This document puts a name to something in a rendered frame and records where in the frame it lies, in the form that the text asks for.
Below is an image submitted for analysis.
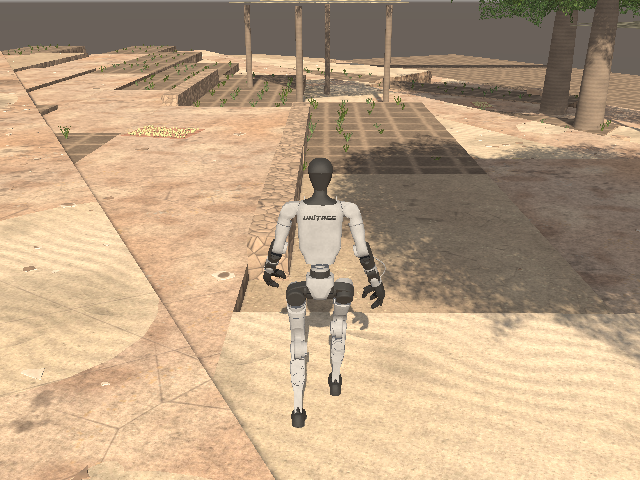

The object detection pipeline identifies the robot right upper arm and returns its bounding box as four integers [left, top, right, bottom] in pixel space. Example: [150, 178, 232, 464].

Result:
[341, 201, 369, 258]

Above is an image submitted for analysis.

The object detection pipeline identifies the robot left hand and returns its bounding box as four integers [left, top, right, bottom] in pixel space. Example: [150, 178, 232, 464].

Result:
[263, 269, 286, 288]

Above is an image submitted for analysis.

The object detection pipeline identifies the robot left forearm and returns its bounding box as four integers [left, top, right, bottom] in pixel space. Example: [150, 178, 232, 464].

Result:
[264, 239, 282, 274]

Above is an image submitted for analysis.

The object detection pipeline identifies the left robot shin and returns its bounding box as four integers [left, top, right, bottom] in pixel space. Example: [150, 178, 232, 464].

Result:
[290, 341, 305, 414]

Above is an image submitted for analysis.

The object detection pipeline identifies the robot torso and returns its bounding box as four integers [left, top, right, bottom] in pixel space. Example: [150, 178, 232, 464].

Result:
[297, 196, 344, 300]

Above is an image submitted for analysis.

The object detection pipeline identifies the robot right hand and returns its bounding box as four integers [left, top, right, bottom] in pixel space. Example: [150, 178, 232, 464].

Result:
[362, 282, 385, 309]

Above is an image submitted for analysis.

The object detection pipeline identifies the robot left upper arm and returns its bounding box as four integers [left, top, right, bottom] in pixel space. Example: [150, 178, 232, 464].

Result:
[272, 201, 300, 255]

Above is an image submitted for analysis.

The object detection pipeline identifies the robot right forearm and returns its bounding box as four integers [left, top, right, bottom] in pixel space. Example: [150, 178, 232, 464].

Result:
[359, 242, 382, 287]

